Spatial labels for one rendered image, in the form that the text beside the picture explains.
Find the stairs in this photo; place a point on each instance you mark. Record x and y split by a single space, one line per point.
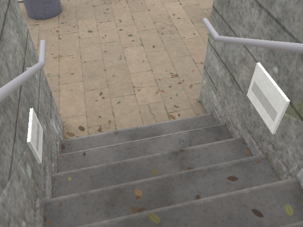
185 172

